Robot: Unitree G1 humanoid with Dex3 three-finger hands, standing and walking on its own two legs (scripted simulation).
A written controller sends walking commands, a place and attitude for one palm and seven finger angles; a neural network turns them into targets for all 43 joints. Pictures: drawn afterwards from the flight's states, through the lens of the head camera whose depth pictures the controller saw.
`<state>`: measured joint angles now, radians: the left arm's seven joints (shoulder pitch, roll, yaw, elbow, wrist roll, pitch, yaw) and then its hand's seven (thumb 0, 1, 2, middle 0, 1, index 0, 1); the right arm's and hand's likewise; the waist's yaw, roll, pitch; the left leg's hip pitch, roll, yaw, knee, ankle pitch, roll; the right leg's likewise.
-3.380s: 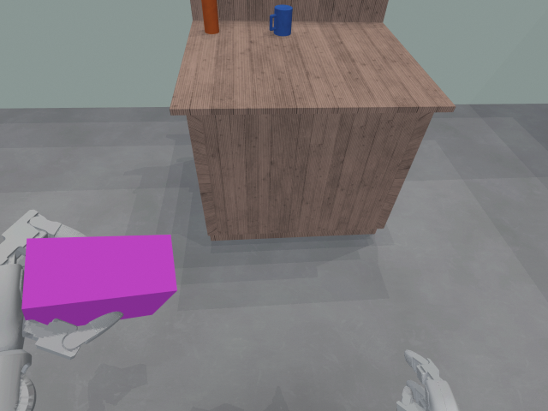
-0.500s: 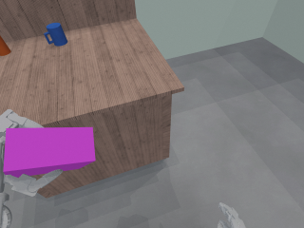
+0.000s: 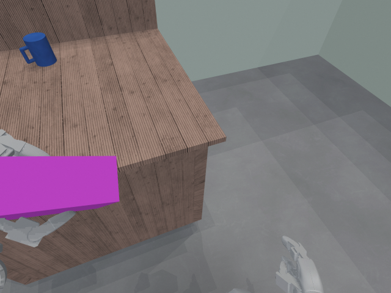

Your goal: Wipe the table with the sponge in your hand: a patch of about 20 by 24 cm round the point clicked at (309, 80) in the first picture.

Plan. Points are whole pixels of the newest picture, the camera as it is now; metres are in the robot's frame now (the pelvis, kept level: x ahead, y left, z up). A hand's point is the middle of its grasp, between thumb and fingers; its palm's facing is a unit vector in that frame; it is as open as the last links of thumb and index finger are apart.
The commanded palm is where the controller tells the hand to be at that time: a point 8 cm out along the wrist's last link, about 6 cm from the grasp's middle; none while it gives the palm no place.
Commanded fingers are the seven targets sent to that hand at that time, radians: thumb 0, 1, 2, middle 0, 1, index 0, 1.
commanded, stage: take the last steps up to it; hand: left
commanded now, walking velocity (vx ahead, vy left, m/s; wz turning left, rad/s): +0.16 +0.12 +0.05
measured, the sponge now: (75, 187) +0.24 +0.19 +0.17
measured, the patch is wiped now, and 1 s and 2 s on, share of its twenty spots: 0.00 0.00 0.00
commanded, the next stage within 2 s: come to a stop and stand still in 0.16 s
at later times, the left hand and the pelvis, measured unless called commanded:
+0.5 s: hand (59, 167) +0.26 +0.22 +0.18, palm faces +0.37 -0.81 -0.45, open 10.7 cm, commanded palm +0.21 +0.27 +0.19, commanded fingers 0.00 0.10 1.30 -1.20 -1.60 -1.20 -1.60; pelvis +0.05 -0.01 +0.00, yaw +0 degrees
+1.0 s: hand (60, 190) +0.23 +0.21 +0.17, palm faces +0.41 -0.82 -0.40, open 10.7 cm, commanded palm +0.18 +0.25 +0.19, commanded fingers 0.00 0.10 1.30 -1.20 -1.60 -1.20 -1.60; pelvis +0.02 -0.03 +0.01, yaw +0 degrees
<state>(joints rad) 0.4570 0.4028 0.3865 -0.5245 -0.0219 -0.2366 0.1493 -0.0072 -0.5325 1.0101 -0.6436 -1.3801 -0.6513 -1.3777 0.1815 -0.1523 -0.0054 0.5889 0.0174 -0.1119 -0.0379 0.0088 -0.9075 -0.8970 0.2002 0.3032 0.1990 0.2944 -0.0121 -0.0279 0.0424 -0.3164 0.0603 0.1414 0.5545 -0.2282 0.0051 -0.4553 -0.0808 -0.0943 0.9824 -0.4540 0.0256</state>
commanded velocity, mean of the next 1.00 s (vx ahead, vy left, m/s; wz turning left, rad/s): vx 0.01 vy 0.02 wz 0.01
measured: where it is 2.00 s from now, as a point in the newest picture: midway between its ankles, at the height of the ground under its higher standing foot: outside the picture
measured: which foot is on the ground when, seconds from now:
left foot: down 0.00-0.10, up 0.12-0.44, down 0.46-1.00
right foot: up 0.00-0.08, down 0.10-1.00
